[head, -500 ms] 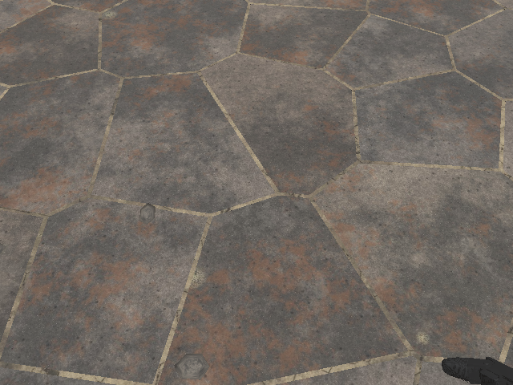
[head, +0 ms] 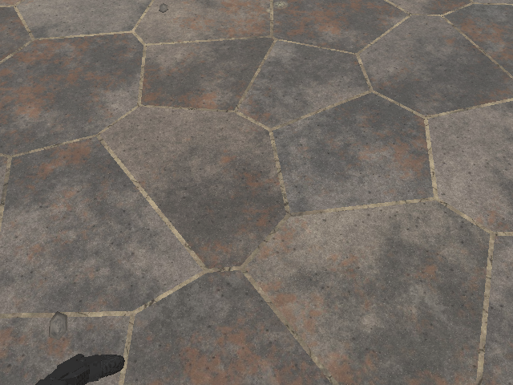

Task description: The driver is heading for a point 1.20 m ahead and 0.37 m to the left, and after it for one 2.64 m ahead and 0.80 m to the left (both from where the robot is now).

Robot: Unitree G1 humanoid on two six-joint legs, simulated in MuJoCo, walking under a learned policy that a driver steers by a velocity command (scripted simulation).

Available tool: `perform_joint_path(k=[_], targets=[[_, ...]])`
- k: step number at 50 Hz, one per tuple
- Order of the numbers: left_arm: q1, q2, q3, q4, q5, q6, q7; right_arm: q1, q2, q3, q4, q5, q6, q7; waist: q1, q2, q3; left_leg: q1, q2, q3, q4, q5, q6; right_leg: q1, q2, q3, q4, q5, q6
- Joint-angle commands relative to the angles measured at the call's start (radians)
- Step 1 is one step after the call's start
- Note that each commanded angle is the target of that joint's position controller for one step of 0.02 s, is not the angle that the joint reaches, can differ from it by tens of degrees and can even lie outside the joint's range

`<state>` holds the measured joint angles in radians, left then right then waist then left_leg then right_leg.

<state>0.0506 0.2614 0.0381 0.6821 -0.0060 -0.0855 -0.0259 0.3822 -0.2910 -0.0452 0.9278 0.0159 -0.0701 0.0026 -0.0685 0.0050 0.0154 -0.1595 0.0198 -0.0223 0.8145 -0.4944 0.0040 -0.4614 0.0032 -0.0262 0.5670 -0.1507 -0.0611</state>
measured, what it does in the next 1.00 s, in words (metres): walks ahead, turning left: left foot, then right foot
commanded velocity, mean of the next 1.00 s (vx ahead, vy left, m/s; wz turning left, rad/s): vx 0.36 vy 0.00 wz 0.36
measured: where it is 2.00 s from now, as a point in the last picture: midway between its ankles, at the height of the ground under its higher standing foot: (195, 350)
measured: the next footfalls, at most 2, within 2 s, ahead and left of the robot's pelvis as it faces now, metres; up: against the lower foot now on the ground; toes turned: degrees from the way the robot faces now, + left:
left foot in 0.50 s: +0.43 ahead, +0.15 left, +0.00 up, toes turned +11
right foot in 0.94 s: +0.64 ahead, +0.01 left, +0.00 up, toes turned +31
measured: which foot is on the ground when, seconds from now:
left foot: up 0.00-0.48, down 0.50-0.94, up 0.96-1.00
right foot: down 0.00-0.52, up 0.54-0.92, down 0.94-1.00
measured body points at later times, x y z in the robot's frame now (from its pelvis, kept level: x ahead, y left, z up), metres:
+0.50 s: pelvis +0.27 +0.03 -0.01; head +0.31 +0.04 +0.44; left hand +0.24 +0.32 -0.14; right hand +0.52 -0.17 -0.10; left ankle +0.39 +0.14 -0.73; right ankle +0.09 -0.10 -0.72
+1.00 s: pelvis +0.48 +0.06 +0.00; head +0.51 +0.06 +0.45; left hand +0.54 +0.37 -0.08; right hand +0.72 -0.15 -0.10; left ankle +0.38 +0.13 -0.70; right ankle +0.61 -0.01 -0.73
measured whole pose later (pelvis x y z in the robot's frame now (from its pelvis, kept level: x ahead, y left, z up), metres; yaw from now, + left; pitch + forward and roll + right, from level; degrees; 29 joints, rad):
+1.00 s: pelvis +0.48 +0.06 +0.00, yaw +27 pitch +3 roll +0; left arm 0.10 0.27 0.05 0.70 0.03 -0.06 0.02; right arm 0.21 -0.32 -0.08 0.68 0.01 0.03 -0.03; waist -0.04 0.03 0.01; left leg -0.34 -0.14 -0.20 0.81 -0.53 0.02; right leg -0.44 0.04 0.05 0.52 -0.12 -0.01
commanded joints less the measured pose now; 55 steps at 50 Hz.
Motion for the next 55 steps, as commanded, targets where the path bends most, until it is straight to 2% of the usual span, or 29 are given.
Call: perform_joint_path(k=[1,2,4,7,13,18,20,22,23,24,25,26,27,28,29,30,31,34,38,43,46,47,48,49,50,51,52,53,55], targets=[[0.303,0.165,0.053,0.027,-0.008,0.002,0.004,-0.058,-0.147,-0.022,-0.114,0.024,-0.050,0.007,0.158,-0.155,-0.158,-0.648,0.043,-0.060,0.449,0.030,0.040,0.654,-0.339,0.555,-0.278,-0.167,-0.202],[0.239,0.145,0.045,0.018,-0.001,0.000,0.000,-0.092,-0.132,-0.021,-0.114,0.014,-0.049,0.002,0.126,-0.077,-0.102,-0.603,0.083,-0.043,0.406,0.119,0.035,0.529,-0.295,0.453,-0.300,-0.059,-0.185],[0.176,0.110,0.036,0.016,0.014,-0.006,-0.004,-0.088,-0.104,-0.024,-0.113,-0.004,-0.032,0.002,0.070,-0.091,-0.054,-0.508,0.125,-0.048,0.325,0.208,0.020,0.373,-0.240,0.336,-0.359,0.074,-0.174],[0.188,0.125,0.044,0.042,0.007,-0.024,-0.002,-0.099,-0.066,-0.018,-0.120,-0.009,-0.007,-0.001,0.045,-0.077,-0.034,-0.493,0.130,-0.037,0.245,0.278,-0.004,0.308,-0.223,0.245,-0.415,0.184,-0.192],[0.244,0.154,0.051,0.097,0.014,-0.024,0.022,-0.268,-0.038,-0.006,-0.168,-0.001,-0.006,0.016,0.101,-0.052,0.022,-0.511,0.095,-0.029,-0.072,0.591,-0.004,0.330,-0.195,0.048,-0.459,0.219,-0.134],[0.318,0.166,0.055,0.152,0.004,-0.008,0.029,-0.402,-0.030,0.002,-0.238,0.006,-0.009,0.042,0.152,-0.036,0.064,-0.557,0.062,-0.005,-0.209,0.590,0.031,0.493,-0.245,-0.020,-0.430,0.249,-0.111],[0.324,0.172,0.058,0.163,0.001,0.008,0.034,-0.427,-0.034,0.002,-0.265,0.005,-0.010,0.058,0.150,-0.043,0.065,-0.573,0.047,0.019,-0.231,0.505,0.053,0.571,-0.268,-0.038,-0.375,0.352,-0.096],[0.300,0.196,0.064,0.155,-0.001,0.024,0.044,-0.397,-0.056,-0.009,-0.280,0.002,-0.008,0.068,0.116,-0.075,0.023,-0.487,-0.001,0.079,-0.234,0.399,0.083,0.606,-0.270,-0.071,-0.263,0.656,-0.070],[0.291,0.211,0.067,0.149,0.000,0.033,0.051,-0.337,-0.080,-0.023,-0.274,0.001,-0.005,0.068,0.081,-0.098,-0.027,-0.392,-0.040,0.113,-0.226,0.350,0.102,0.610,-0.264,-0.089,-0.160,0.838,-0.055],[0.277,0.215,0.067,0.141,0.001,0.044,0.060,-0.204,-0.119,-0.048,-0.246,0.002,-0.003,0.065,0.007,-0.092,-0.100,-0.213,-0.081,0.131,-0.266,0.373,0.130,0.567,-0.237,-0.123,0.019,0.920,-0.029],[0.279,0.207,0.060,0.122,0.006,0.042,0.069,-0.039,-0.188,-0.081,-0.212,0.004,0.003,0.050,-0.068,-0.043,-0.193,0.085,-0.029,0.010,-0.285,0.421,0.181,0.370,-0.203,-0.133,0.273,0.752,0.008],[0.379,0.075,0.015,0.075,0.034,0.013,0.050,0.032,-0.303,-0.107,-0.209,0.004,0.006,0.037,-0.008,0.202,-0.319,0.504,0.241,-0.499,-0.302,0.351,0.368,-0.097,-0.028,-0.112,0.670,0.003,0.079],[0.330,0.108,0.014,0.072,0.020,-0.030,0.033,0.039,-0.248,-0.088,-0.227,0.001,0.005,0.033,-0.034,0.176,-0.428,0.600,0.338,-0.815,-0.461,0.388,0.440,-0.261,0.064,0.091,0.828,-0.440,0.083],[0.227,0.171,0.033,0.042,-0.019,-0.052,0.021,-0.007,-0.199,-0.072,-0.235,-0.013,0.004,0.029,-0.049,0.118,-0.303,0.507,0.300,-0.633,-0.462,0.532,0.378,-0.331,0.001,0.142,0.853,-0.384,0.068],[0.189,0.163,0.028,0.027,-0.020,-0.059,0.024,-0.076,-0.169,-0.064,-0.251,-0.013,0.002,0.026,-0.013,0.042,-0.202,0.347,0.257,-0.474,-0.448,0.716,0.341,-0.307,-0.041,0.125,0.787,-0.312,0.064],[0.179,0.161,0.034,0.032,0.001,-0.053,0.034,-0.138,-0.144,-0.058,-0.266,-0.007,0.007,0.023,0.028,-0.021,-0.124,0.191,0.212,-0.362,-0.452,0.845,0.309,-0.264,-0.072,0.107,0.708,-0.280,0.076],[0.188,0.170,0.043,0.029,0.015,-0.038,0.042,-0.175,-0.124,-0.051,-0.281,-0.011,0.011,0.020,0.065,-0.014,-0.094,0.070,0.183,-0.302,-0.473,0.911,0.293,-0.191,-0.091,0.104,0.657,-0.257,0.086],[0.231,0.122,0.037,0.020,0.022,0.006,0.053,-0.201,-0.150,-0.062,-0.293,-0.021,0.016,0.010,0.111,0.034,-0.095,-0.094,0.130,-0.220,-0.498,1.052,0.292,-0.093,-0.070,0.078,0.523,-0.193,0.128],[0.145,0.095,0.025,-0.005,0.023,0.020,0.059,-0.181,-0.169,-0.071,-0.283,0.002,0.046,-0.019,0.086,0.077,-0.142,-0.128,0.068,-0.176,-0.453,0.981,0.227,-0.033,-0.012,0.070,0.269,0.013,0.153],[0.026,0.120,0.031,-0.043,0.010,0.021,0.039,-0.149,-0.163,-0.070,-0.282,0.002,0.085,-0.039,0.045,0.112,-0.138,-0.060,0.082,-0.308,-0.383,0.736,0.184,-0.003,0.031,0.116,0.056,0.053,0.145],[0.078,0.145,0.048,-0.036,0.013,0.004,0.034,-0.198,-0.146,-0.065,-0.306,0.004,0.089,-0.042,0.095,0.139,-0.117,-0.033,0.060,-0.400,-0.296,0.603,0.144,0.095,0.026,0.127,-0.126,0.095,0.102],[0.110,0.171,0.056,-0.034,0.023,-0.003,0.039,-0.198,-0.116,-0.055,-0.318,0.000,0.086,-0.041,0.104,0.109,-0.138,-0.076,0.013,-0.381,-0.214,0.500,0.106,0.214,-0.050,0.160,-0.186,0.245,0.065],[0.141,0.229,0.066,-0.045,0.039,0.001,0.052,-0.156,-0.057,-0.037,-0.331,-0.020,0.081,-0.039,0.084,-0.061,-0.207,-0.198,-0.082,-0.258,0.009,0.170,0.051,0.398,-0.262,0.328,-0.163,0.573,-0.019],[0.170,0.242,0.071,-0.022,0.061,0.021,0.051,-0.031,-0.065,-0.037,-0.343,-0.005,0.081,-0.037,0.018,-0.321,-0.266,-0.399,-0.177,-0.154,0.188,-0.256,-0.001,0.535,-0.454,0.622,-0.182,0.675,-0.212],[0.146,0.187,0.063,-0.044,0.032,0.030,0.051,0.006,-0.161,-0.059,-0.307,-0.010,0.083,-0.034,0.033,-0.237,-0.249,-0.449,-0.099,-0.153,0.352,-0.204,-0.042,0.509,-0.454,0.642,-0.193,0.520,-0.242],[0.122,0.136,0.049,-0.058,0.028,0.037,0.054,-0.059,-0.203,-0.077,-0.297,0.001,0.097,-0.035,0.059,-0.151,-0.190,-0.468,-0.073,-0.132,0.424,-0.122,-0.063,0.449,-0.382,0.491,-0.183,0.419,-0.198],[0.088,0.123,0.044,-0.065,0.028,0.047,0.055,-0.086,-0.191,-0.080,-0.291,0.005,0.115,-0.041,0.054,-0.097,-0.154,-0.465,-0.054,-0.113,0.446,-0.060,-0.078,0.385,-0.320,0.394,-0.196,0.317,-0.161],[0.057,0.124,0.042,-0.068,0.022,0.055,0.058,-0.109,-0.180,-0.079,-0.304,0.003,0.128,-0.045,0.054,-0.102,-0.115,-0.466,-0.036,-0.103,0.449,-0.011,-0.088,0.326,-0.296,0.342,-0.217,0.246,-0.152],[0.041,0.136,0.045,-0.063,0.032,0.067,0.065,-0.117,-0.121,-0.065,-0.318,0.008,0.137,-0.040,0.049,-0.139,-0.078,-0.406,-0.031,-0.042,0.386,0.054,-0.095,0.240,-0.231,0.217,-0.262,0.209,-0.141]])
Velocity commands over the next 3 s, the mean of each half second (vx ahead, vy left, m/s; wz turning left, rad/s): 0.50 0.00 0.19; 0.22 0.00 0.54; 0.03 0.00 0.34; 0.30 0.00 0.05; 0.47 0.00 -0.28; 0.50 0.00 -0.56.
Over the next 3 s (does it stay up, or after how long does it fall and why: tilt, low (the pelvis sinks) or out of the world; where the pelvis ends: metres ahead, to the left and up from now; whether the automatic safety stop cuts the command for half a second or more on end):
stays up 1.02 0.42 0.02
